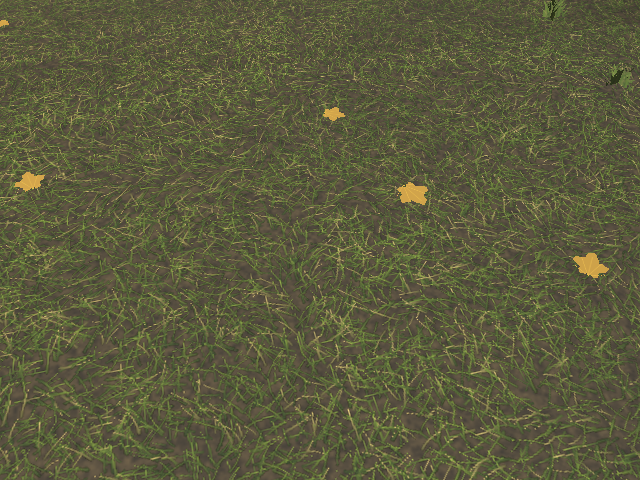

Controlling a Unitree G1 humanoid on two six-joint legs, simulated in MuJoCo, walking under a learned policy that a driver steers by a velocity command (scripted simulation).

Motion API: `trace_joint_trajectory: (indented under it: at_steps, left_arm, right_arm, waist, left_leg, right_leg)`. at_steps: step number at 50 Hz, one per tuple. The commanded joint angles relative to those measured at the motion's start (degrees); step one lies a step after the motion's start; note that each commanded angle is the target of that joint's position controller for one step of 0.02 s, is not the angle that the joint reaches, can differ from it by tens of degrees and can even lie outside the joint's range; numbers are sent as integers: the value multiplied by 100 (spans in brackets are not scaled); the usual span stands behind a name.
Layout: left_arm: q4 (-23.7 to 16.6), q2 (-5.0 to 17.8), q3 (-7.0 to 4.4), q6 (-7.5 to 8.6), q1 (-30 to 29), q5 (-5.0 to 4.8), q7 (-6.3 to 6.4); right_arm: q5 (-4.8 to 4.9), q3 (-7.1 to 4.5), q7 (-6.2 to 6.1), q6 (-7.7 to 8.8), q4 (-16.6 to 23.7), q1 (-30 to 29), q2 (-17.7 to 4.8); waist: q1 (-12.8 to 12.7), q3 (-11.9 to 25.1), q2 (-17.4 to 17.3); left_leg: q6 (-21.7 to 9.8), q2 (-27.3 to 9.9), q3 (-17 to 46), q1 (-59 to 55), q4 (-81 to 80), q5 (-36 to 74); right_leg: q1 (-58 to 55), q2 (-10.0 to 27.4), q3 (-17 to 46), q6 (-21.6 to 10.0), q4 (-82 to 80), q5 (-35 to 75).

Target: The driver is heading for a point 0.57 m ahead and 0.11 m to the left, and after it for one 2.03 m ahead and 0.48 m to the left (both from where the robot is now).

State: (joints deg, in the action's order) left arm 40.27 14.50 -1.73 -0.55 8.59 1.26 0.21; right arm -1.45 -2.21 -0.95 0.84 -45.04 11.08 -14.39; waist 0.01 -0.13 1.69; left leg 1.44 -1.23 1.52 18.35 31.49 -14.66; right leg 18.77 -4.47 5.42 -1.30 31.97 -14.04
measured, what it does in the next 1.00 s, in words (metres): walks ahead, turning left: left foot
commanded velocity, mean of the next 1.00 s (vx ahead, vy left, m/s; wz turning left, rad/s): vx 0.39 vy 0.00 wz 0.23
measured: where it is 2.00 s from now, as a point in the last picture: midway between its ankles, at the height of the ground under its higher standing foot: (251, 270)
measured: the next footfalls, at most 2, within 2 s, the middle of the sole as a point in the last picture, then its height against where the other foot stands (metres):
left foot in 0.66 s outside the picture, level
right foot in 1.22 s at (297, 373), level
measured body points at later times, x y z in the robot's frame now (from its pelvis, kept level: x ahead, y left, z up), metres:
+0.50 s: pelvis +0.14 +0.01 +0.01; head +0.17 +0.00 +0.46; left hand +0.10 +0.28 -0.11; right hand +0.35 -0.22 -0.09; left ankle +0.26 +0.17 -0.68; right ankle +0.03 -0.10 -0.73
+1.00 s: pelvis +0.40 +0.11 +0.01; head +0.42 +0.13 +0.46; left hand +0.50 +0.42 -0.08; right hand +0.56 -0.13 -0.10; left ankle +0.35 +0.17 -0.73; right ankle +0.64 -0.01 -0.66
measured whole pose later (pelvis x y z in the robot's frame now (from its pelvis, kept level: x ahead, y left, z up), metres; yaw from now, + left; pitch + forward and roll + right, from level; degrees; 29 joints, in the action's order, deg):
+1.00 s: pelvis +0.40 +0.11 +0.01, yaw +18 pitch +1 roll +1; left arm 40.8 16.8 -2.8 5.1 8.0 0.1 0.3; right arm 0.1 -2.7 0.8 4.3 -42.9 17.3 -15.2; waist 3.1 -1.2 2.2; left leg -6.0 7.6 3.1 6.3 16.4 -11.0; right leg 41.1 7.4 3.6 1.8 43.0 4.7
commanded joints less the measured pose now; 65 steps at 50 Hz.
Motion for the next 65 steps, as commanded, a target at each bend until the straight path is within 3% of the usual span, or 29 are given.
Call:
trace_joint_trajectory:
  at_steps: [1, 5, 8, 10, 11, 12, 13, 14, 16, 19, 24, 29, 31, 32, 33, 34, 35, 36, 38, 39, 44, 50, 56, 59, 61, 62, 63, 64, 65]
  left_arm:
    - [-216, 559, -164, -17, 139, 26, 28]
    - [-180, 531, -193, 27, 152, -108, 0]
    - [-152, 371, -192, 301, 117, -181, -65]
    - [54, 342, -225, 404, 579, -198, -104]
    - [191, 526, -291, 434, 907, -184, -106]
    - [319, 835, -389, 465, 1335, -192, -87]
    - [344, 1196, -489, 486, 1665, -170, -115]
    - [382, 1062, -458, 541, 1898, -106, -102]
    - [393, 838, -400, 625, 1911, -83, -43]
    - [391, 528, -292, 567, 1541, -90, -15]
    - [447, 848, -345, 556, 1390, -108, 71]
    - [625, 1085, -417, 520, 1455, -217, 79]
    - [602, 1235, -467, 442, 1377, -213, 130]
    - [570, 1253, -466, 394, 1300, -204, 162]
    - [479, 1199, -428, 411, 1314, -153, 203]
    - [174, 330, -148, 525, 1906, 28, 103]
    - [115, 670, -169, 758, 1473, -135, 10]
    - [-97, 1010, -276, 867, 846, -374, -33]
    - [-158, 932, -250, 935, 566, -209, 42]
    - [-138, 972, -297, 874, 713, -120, 65]
    - [-128, 661, -233, 571, 653, -32, 73]
    - [-338, 506, -130, 648, -487, -176, -48]
    - [-709, 481, -80, 684, -1158, -252, -312]
    - [-728, 604, -136, 676, -792, -226, -399]
    - [-457, 1057, -376, 644, 558, -210, -339]
    - [-314, 1519, -502, 596, 1545, -177, -259]
    - [-266, 1783, -549, 610, 1623, -241, -279]
    - [-253, 1173, -426, 553, 1812, -286, -226]
    - [-327, 1070, -385, 515, 1468, -233, -173]
  right_arm:
    - [2, -115, 42, 119, 381, -351, -625]
    - [130, -217, -17, 124, 263, 156, -984]
    - [228, -251, -54, 146, 205, 350, -1065]
    - [264, -216, -17, 142, 324, -87, -947]
    - [269, -152, -1, 164, 452, -359, -716]
    - [272, -69, 17, 243, 596, -550, -416]
    - [300, -63, 27, 352, 751, -644, -461]
    - [346, -145, 39, 415, 777, -777, -725]
    - [412, -158, 98, 458, 625, -484, -628]
    - [375, -153, 253, 386, 599, -592, -489]
    - [296, 4, 399, 301, 934, -1214, -151]
    - [297, -95, 479, 263, 1225, -1393, -470]
    - [273, -246, 482, 226, 1156, -796, -726]
    - [286, -397, 449, 193, 933, 64, -955]
    - [298, -566, 346, 134, 720, 980, -1279]
    - [305, -657, 273, 138, 722, 1128, -1919]
    - [298, -538, 265, 182, 836, 1294, -1558]
    - [228, -461, 264, 238, 780, 1042, -1293]
    - [198, -372, 260, 302, 898, 288, -1029]
    - [121, -334, 255, 325, 992, 33, -918]
    - [151, -296, 184, 417, 828, 124, -841]
    - [178, -272, 132, 448, 454, 683, -1024]
    - [146, -290, 106, 308, 83, 1133, -1095]
    - [153, -308, 45, 211, 118, 965, -1207]
    - [153, -298, -30, 149, 220, 754, -1284]
    - [28, -199, -77, 212, 394, 760, -1081]
    - [-52, 10, 55, 371, 494, 1491, -415]
    - [97, -75, 148, 545, 483, 990, -961]
    - [289, -115, 204, 657, 731, 368, -1109]
  waist:
    - [-161, 484, -1039]
    - [65, -224, -1106]
    - [93, -447, -1162]
    - [-225, -343, -1057]
    - [-358, -327, -651]
    - [-445, -305, 313]
    - [-578, -276, 1238]
    - [-714, -364, 1102]
    - [-533, -96, 366]
    - [-385, -205, 343]
    - [-492, -430, 286]
    - [-323, -498, 370]
    - [87, -7, 526]
    - [561, 456, 439]
    - [983, 874, 136]
    - [408, 1549, -1587]
    - [710, 2403, -1198]
    - [759, 1413, -923]
    - [242, 449, -159]
    - [-20, 359, -280]
    - [-132, 76, -407]
    - [462, -170, -429]
    - [695, -397, -354]
    - [377, 23, -588]
    - [-420, 873, -613]
    - [-767, 1603, -15]
    - [-261, 2175, 1422]
    - [-674, 2183, 753]
    - [-702, 1310, 468]
  left_leg:
    - [-518, -693, 846, -216, -998, -45]
    - [-783, -888, 1318, -207, -1429, -2543]
    - [-1229, -1472, 2092, -269, -1671, -2519]
    - [-1020, -1127, 1523, 282, -1418, -1922]
    - [-763, -687, 924, 570, -836, -1392]
    - [-406, -17, 69, 1301, 439, -841]
    - [-247, 253, -241, 2187, 1509, -892]
    - [-282, 141, 139, 3016, 2552, -1763]
    - [-506, -65, 672, 3596, 3440, -1263]
    - [-475, -251, 549, 3301, 2880, -180]
    - [-168, -205, -148, 2194, 1176, 1266]
    - [-558, 19, -487, 1538, 452, 1136]
    - [-821, 384, -775, 661, 462, 756]
    - [-1006, 599, -830, -493, 285, 875]
    - [-1227, 374, -183, -2122, 254, 831]
    - [-2268, -1311, 3046, -4098, -231, -192]
    - [-2587, -1798, 4979, -4361, -1394, -1463]
    - [-2216, -1620, 4200, -3726, -1613, -1338]
    - [-1898, -1151, 2927, -1875, -1689, -131]
    - [-1844, -943, 2531, -1256, -1778, 400]
    - [-1832, -689, 1426, -233, -2143, 1515]
    - [-1348, -633, 738, -713, -2248, 1186]
    - [-1283, -1172, 571, -2426, -1783, 2263]
    - [-1077, -1136, 232, -2652, -1002, 4738]
    - [-800, -858, -147, -2079, 737, 6038]
    - [-578, -598, -361, -715, 2495, 4226]
    - [-161, 620, -94, 1787, 4357, -1344]
    - [-211, 380, 631, 2484, 4757, -1550]
    - [-248, 105, 589, 2864, 4644, -1068]
  right_leg:
    - [-553, 284, 29, 47, -276, -181]
    - [360, 71, -395, -181, 312, -1295]
    - [483, 307, -568, -278, 462, -899]
    - [-567, 357, -518, -446, -220, -682]
    - [-911, 582, -22, -579, -620, -908]
    - [-1542, 1136, 1093, -870, -1223, -1488]
    - [-2204, 2081, 2619, -1362, -1833, -1295]
    - [-2630, 2498, 3090, -1649, -1881, -497]
    - [-3159, 2435, 2299, -1410, -1609, 457]
    - [-2747, 1990, 829, -886, -1928, 1519]
    - [-1696, 1633, -534, -726, -2368, 1753]
    - [-2038, 1934, -1052, -550, -1993, 3257]
    - [-2234, 1926, -1328, -388, -915, 5219]
    - [-1905, 1784, -1481, -249, 170, 5571]
    - [-693, 1588, -1482, -49, 1653, 4559]
    - [1716, 520, -1275, 321, 4105, -915]
    - [2369, 220, 73, 267, 4981, -1854]
    - [2894, 526, 158, 151, 4976, -1321]
    - [2397, 962, 52, 81, 4034, -520]
    - [1937, 1103, 109, 94, 3752, -346]
    - [1712, 1238, -186, 423, 2603, 556]
    - [1683, 1075, -367, 252, 627, 2578]
    - [2592, 817, -376, -80, 10, 1574]
    - [1733, 400, -791, -349, -73, 757]
    - [-361, 124, -868, -714, -343, 1068]
    - [-2219, 1162, 575, -1166, -249, 1564]
    - [-4216, 2401, 3529, -2234, -670, 774]
    - [-4424, 2270, 3754, -2035, -1103, 33]
    - [-3760, 2099, 2941, -1797, -1252, 255]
